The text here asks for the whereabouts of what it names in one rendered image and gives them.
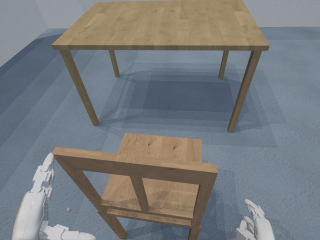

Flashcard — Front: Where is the right robot hand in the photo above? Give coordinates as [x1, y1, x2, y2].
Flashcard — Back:
[236, 199, 275, 240]

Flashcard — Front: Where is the left robot hand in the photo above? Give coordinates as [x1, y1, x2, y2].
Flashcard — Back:
[11, 152, 96, 240]

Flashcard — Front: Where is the table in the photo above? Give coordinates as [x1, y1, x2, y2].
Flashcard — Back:
[51, 0, 270, 133]

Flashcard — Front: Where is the chair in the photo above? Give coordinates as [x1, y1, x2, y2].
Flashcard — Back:
[52, 132, 218, 240]

